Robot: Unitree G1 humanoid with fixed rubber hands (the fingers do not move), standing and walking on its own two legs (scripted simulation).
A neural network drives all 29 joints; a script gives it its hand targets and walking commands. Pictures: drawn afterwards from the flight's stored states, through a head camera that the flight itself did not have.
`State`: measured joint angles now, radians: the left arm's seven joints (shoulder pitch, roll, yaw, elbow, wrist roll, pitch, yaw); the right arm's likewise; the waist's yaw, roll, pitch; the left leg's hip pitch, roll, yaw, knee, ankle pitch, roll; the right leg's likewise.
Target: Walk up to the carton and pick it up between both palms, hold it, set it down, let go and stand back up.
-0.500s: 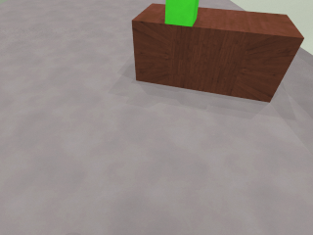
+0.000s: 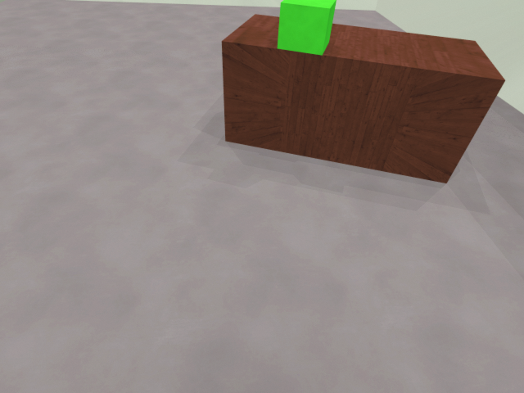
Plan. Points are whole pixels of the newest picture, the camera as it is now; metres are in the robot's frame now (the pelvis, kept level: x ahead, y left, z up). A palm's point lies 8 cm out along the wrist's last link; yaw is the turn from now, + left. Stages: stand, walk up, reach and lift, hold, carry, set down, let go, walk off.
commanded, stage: walk up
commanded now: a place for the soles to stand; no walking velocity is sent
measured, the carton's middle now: (306, 23) +1.99 -0.26 +0.01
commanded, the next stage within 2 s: none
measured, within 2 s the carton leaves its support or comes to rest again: neither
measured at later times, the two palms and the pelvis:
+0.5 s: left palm (146, 316) +0.33 +0.22 -0.10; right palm out of the picture +0.17 -0.36 -0.12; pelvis +0.17 -0.05 -0.01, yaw -11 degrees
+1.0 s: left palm (159, 234) +0.53 +0.24 -0.10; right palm (444, 338) +0.28 -0.33 -0.09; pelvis +0.37 -0.02 +0.00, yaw -13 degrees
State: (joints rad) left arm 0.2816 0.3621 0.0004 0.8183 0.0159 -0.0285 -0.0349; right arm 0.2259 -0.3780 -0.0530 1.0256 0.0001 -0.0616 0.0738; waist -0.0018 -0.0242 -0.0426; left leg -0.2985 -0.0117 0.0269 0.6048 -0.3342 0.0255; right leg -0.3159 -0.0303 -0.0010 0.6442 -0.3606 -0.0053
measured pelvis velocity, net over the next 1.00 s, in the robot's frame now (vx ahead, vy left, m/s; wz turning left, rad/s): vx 0.37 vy -0.02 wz -0.23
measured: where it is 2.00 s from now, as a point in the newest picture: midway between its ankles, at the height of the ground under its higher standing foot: (272, 303)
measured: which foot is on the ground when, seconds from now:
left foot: down 0.00-0.42, up 0.44-0.70, down 0.72-1.00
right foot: up 0.00-0.34, down 0.36-0.74, up 0.76-1.00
